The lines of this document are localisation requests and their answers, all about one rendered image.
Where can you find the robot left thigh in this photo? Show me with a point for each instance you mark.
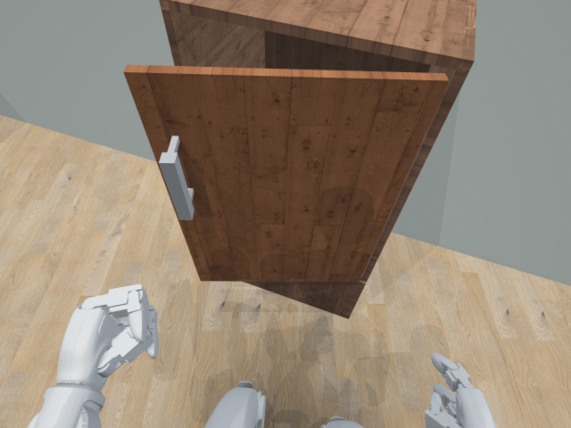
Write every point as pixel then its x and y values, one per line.
pixel 240 408

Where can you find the cupboard door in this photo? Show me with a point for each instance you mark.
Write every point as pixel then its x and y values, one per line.
pixel 295 172

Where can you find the right robot hand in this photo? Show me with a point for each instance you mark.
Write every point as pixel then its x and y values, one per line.
pixel 467 409

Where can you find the robot left shin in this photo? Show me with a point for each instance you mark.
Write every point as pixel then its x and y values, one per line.
pixel 246 385

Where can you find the handle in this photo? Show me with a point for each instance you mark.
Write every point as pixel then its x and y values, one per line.
pixel 175 180

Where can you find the robot left forearm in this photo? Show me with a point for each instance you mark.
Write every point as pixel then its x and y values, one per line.
pixel 70 406

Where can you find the left robot hand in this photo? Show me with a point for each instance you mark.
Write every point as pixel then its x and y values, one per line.
pixel 84 358

